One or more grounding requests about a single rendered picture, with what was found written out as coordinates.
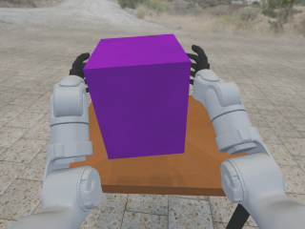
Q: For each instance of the robot right forearm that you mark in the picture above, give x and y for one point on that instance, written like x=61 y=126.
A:
x=234 y=131

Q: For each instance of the left robot upper arm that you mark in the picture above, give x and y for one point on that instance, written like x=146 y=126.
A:
x=68 y=195

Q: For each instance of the carton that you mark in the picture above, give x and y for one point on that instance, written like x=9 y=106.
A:
x=139 y=88

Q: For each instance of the table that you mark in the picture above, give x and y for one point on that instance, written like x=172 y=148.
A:
x=196 y=172

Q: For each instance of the right robot hand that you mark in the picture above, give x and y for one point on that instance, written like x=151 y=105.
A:
x=201 y=61

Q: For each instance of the robot left forearm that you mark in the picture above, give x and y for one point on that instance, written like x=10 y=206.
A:
x=69 y=125

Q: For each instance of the left robot hand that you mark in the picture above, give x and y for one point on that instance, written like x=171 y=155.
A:
x=78 y=66

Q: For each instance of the right robot upper arm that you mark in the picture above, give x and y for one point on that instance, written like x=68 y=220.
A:
x=254 y=181

